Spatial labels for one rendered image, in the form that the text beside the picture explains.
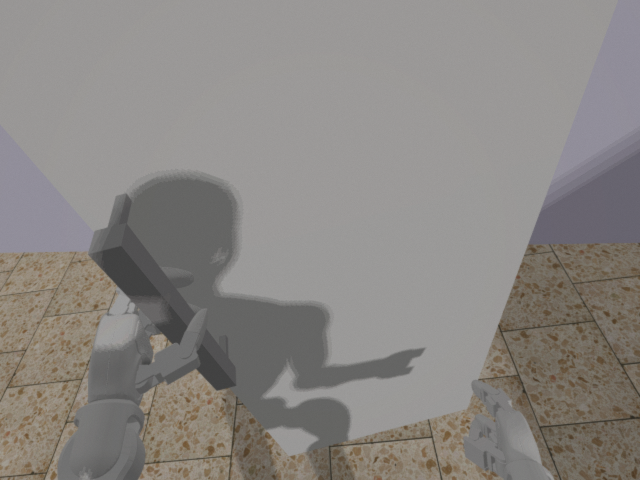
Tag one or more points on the robot right hand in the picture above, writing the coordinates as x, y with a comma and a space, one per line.
508, 439

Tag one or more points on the fridge door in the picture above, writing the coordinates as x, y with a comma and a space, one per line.
352, 183

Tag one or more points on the robot right forearm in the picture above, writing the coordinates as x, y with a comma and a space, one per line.
526, 470

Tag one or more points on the robot left hand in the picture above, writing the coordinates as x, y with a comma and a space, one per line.
122, 342

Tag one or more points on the handle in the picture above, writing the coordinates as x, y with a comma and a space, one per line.
121, 255

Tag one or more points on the robot left forearm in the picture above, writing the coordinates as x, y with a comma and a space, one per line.
106, 445

